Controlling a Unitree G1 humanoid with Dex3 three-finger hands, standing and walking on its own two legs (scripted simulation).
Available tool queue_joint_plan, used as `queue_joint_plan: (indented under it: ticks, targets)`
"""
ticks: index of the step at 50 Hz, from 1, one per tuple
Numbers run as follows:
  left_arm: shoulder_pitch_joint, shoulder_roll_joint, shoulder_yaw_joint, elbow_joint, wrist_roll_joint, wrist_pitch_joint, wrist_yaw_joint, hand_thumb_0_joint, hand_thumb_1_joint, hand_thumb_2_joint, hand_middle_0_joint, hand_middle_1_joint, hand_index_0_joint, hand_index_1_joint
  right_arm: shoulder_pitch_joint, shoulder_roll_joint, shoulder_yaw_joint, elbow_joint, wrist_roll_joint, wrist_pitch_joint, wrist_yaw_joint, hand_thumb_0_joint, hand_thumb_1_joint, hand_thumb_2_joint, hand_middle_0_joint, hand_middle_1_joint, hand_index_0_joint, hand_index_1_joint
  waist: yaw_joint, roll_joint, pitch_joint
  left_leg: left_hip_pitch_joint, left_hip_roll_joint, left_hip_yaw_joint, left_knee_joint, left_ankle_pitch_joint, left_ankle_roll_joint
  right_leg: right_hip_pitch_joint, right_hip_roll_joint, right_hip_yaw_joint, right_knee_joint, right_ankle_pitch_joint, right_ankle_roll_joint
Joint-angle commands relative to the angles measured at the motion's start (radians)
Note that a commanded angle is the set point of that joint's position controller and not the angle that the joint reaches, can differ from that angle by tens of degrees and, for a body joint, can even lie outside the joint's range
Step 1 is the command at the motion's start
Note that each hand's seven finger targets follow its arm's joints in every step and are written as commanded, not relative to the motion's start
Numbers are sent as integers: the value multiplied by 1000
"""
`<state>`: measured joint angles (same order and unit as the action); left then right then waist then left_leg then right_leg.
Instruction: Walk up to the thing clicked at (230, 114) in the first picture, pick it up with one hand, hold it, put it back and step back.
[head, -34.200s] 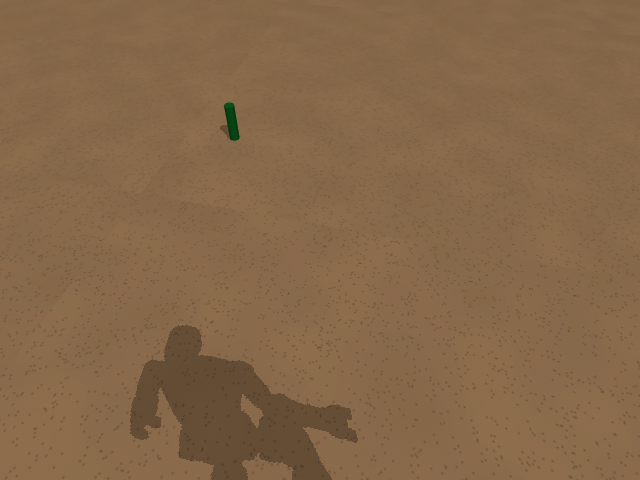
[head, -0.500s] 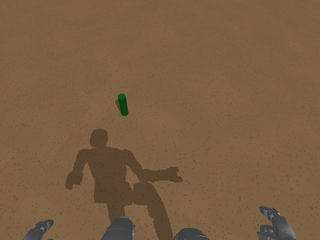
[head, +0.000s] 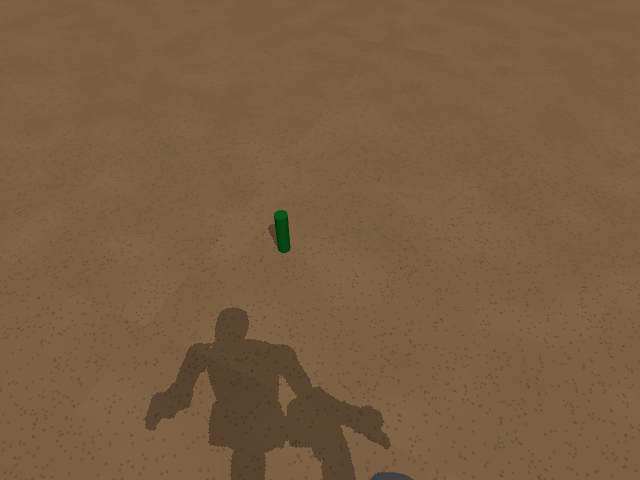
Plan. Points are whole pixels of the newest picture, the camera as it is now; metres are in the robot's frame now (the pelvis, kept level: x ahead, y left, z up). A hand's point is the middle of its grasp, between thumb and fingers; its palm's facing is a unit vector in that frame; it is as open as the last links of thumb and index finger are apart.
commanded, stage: step back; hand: left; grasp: from the side
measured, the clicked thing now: (282, 232) +1.07 +0.16 -0.66
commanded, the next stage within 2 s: stand in 0.72 s
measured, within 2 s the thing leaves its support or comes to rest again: neither
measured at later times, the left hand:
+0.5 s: hand out of the picture +0.09 +0.26 -0.14, palm faces +0.02 -0.91 -0.41, open 7.4 cm
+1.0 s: hand (136, 473) +0.15 +0.26 -0.14, palm faces -0.03 -0.94 -0.34, open 7.4 cm
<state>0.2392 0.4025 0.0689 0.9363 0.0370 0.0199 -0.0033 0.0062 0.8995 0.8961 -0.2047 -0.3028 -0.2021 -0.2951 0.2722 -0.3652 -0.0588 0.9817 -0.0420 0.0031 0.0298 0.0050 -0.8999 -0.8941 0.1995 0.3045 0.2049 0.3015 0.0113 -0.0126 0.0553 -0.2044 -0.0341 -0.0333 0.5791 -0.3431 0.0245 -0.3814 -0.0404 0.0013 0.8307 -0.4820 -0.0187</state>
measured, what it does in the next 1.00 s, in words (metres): steps on the spot: left foot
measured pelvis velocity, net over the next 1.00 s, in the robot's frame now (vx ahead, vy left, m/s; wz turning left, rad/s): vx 0.07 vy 0.01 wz -0.01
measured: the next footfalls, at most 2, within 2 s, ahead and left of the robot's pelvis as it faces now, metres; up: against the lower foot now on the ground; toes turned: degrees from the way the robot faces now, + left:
left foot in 0.54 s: +0.14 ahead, +0.14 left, +0.00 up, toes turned +1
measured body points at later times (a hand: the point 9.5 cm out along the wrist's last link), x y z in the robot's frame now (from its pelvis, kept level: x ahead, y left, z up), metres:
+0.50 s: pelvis +0.05 -0.01 +0.00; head +0.08 -0.03 +0.45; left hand +0.09 +0.30 -0.11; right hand +0.13 -0.33 -0.13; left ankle +0.10 +0.14 -0.72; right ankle +0.05 -0.12 -0.73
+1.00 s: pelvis +0.07 +0.01 +0.02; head +0.08 +0.01 +0.46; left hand +0.15 +0.31 -0.12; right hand +0.18 -0.28 -0.11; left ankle +0.10 +0.14 -0.73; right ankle +0.05 -0.12 -0.73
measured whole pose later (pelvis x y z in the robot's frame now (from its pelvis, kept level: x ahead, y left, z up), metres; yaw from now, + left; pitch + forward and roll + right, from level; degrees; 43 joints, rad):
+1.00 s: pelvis +0.07 +0.01 +0.02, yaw +0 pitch -3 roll +0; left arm 0.10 0.35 -0.01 1.10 0.00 -0.02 0.00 0.01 0.90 0.90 -0.20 -0.30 -0.20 -0.30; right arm 0.05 -0.35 -0.01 1.09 0.00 -0.03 0.02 0.00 -0.90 -0.89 0.20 0.30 0.20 0.30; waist 0.01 0.00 0.07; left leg -0.19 0.03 0.02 0.42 -0.18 -0.01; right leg -0.11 -0.03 -0.01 0.41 -0.26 0.02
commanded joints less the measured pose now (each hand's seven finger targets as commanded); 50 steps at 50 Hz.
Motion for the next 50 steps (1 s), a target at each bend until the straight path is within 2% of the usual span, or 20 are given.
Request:
queue_joint_plan:
  ticks: [1, 4, 7, 8, 9, 10, 11, 12, 15, 18, 23, 26, 27, 29, 31, 34, 36, 39, 43, 50]
  targets:
    - [-79, 191, 48, -79, -16, -56, -12, 0, 900, 900, -200, -300, -200, -300, -114, -253, -54, -106, -7, -44, -25, 0, -900, -900, 200, 300, 200, 300, -5, 132, 79, -55, 232, -288, -326, -250, 148, -113, -3, 24, -4, 47, -7]
    - [-59, 178, 49, -61, -16, -61, -19, 0, 900, 900, -200, -300, -200, -300, -79, -275, -66, -93, -4, -40, -19, 0, -900, -900, 200, 300, 200, 300, -26, 201, 47, -69, 224, -246, -297, -235, 147, -4, 22, -22, -110, 48, 6]
    - [27, 168, 53, -14, -6, -75, -7, 0, 900, 900, -200, -300, -200, -300, -130, -248, -56, -114, 5, -15, -15, 0, -900, -900, 200, 300, 200, 300, 34, 175, 9, -196, 172, -135, -144, -245, 107, 246, 73, -75, -322, 169, -4]
    - [83, 176, 60, 10, -2, -79, 3, 0, 900, 900, -200, -300, -200, -300, -115, -201, -45, -114, 9, -8, -19, 0, -900, -900, 200, 300, 200, 300, 63, 94, -12, -258, 139, -99, -7, -216, 78, 357, 63, -20, -378, 172, -3]
    - [128, 232, 78, 13, 11, -89, 13, 0, 900, 900, -200, -300, -200, -300, -98, -138, -24, -131, 15, -9, -21, 0, -900, -900, 200, 300, 200, 300, 77, -87, -32, -375, 50, -36, 227, -209, 39, 434, -71, 233, -489, 22, -38]
    - [121, 327, 96, -1, 12, -94, 17, 0, 900, 900, -200, -300, -200, -300, -97, -133, -23, -140, 12, -7, -29, 0, -900, -900, 200, 300, 200, 300, 84, -189, -7, -468, -46, -44, 396, -257, 6, 336, -303, 617, -647, -259, -115]
    - [32, 344, 95, -35, 10, -92, 16, 0, 900, 900, -200, -300, -200, -300, -87, -218, -49, -118, 6, -4, -40, 0, -900, -900, 200, 300, 200, 300, 56, -101, 69, -405, 13, -133, 438, -249, 1, 173, -378, 693, -670, -369, -195]
    - [-16, 328, 93, -49, 6, -91, 16, 0, 900, 900, -200, -300, -200, -300, -61, -248, -57, -102, 8, -12, -39, 0, -900, -900, 200, 300, 200, 300, 33, -82, 115, -393, 51, -133, 445, -216, 0, 121, -381, 658, -652, -322, -241]
    - [-35, 225, 65, -50, -10, -110, 20, 0, 900, 900, -200, -300, -200, -300, -19, -206, -47, -59, 20, -21, -28, 0, -900, -900, 200, 300, 200, 300, 1, -35, 35, -332, 58, -134, 383, -71, -4, 207, -217, 314, -549, 139, -125]
    - [-27, 231, 58, -43, -11, -113, 22, 0, 900, 900, -200, -300, -200, -300, -11, -181, -39, -60, 12, -10, -25, 0, -900, -900, 200, 300, 200, 300, 7, -87, -10, -231, 66, -75, 302, -55, -26, 162, -214, 218, -488, 377, -144]
    - [-61, 215, 35, -54, -22, -89, 27, 0, 900, 900, -200, -300, -200, -300, -72, -157, -30, -62, 15, -15, -32, 0, -900, -900, 200, 300, 200, 300, 6, -156, -67, -83, 56, 63, 65, 55, -20, 169, -175, 82, -325, 776, -115]
    - [-61, 192, 21, -67, -30, -69, 30, 0, 900, 900, -200, -300, -200, -300, -53, -186, -40, -40, 13, -23, -43, 0, -900, -900, 200, 300, 200, 300, -13, -74, -111, 54, 86, 12, -89, 366, 24, 132, -117, 57, -191, 684, -52]
    - [-45, 164, 10, -68, -37, -65, 30, 0, 900, 900, -200, -300, -200, -300, -64, -230, -46, -45, 10, -28, -48, 0, -900, -900, 200, 300, 200, 300, -3, 40, -148, 78, 198, -117, -99, 490, 62, 101, -58, 31, -131, 547, -20]
    - [-23, 156, 8, -33, -52, -43, 34, 0, 900, 900, -200, -300, -200, -300, -161, -281, -41, -69, 21, -28, -47, 0, -900, -900, 200, 300, 200, 300, 21, 132, -156, -40, 342, -249, -160, 358, 190, 158, 24, -5, -98, 105, 1]
    - [-36, 161, 7, 0, -36, -44, 31, 0, 900, 900, -200, -300, -200, -300, -219, -261, -37, -54, 13, -20, -44, 0, -900, -900, 200, 300, 200, 300, 31, 149, -110, -115, 304, -195, -168, 256, 148, 206, 16, 7, -193, 77, -9]
    - [-15, 188, 13, 28, -30, -58, 28, 0, 900, 900, -200, -300, -200, -300, -242, -217, -20, -48, 21, -18, -42, 0, -900, -900, 200, 300, 200, 300, 31, 132, -112, -115, 209, -99, -97, 220, 59, 237, -29, 77, -298, 329, -22]
    - [-88, 176, -12, 49, -27, -59, 16, 0, 900, 900, -200, -300, -200, -300, -180, -194, -6, -13, 41, -24, -32, 0, -900, -900, 200, 300, 200, 300, -23, 83, -111, -37, 155, -79, -141, 156, 19, 183, -81, 123, -377, 290, -33]
    - [-101, 149, -28, 65, -35, -61, 9, 0, 900, 900, -200, -300, -200, -300, -248, -213, -5, 8, 33, -37, -28, 0, -900, -900, 200, 300, 200, 300, 7, 82, -114, 35, 191, -100, -170, 226, 26, 189, -57, 87, -414, 312, -11]
    - [-151, 170, -28, 90, -36, -68, 12, 0, 900, 900, -200, -300, -200, -300, -226, -196, 4, 36, 36, -46, -28, 0, -900, -900, 200, 300, 200, 300, -16, 22, -123, 91, 186, -69, -175, 415, 18, 239, -73, 80, -443, 465, -1]
    - [-166, 159, -31, 125, -35, -67, 9, 0, 900, 900, -200, -300, -200, -300, -263, -191, 8, 63, 36, -48, -28, 0, -900, -900, 200, 300, 200, 300, -5, 28, -114, 124, 180, -49, -229, 397, 3, 260, -86, 74, -506, 448, 7]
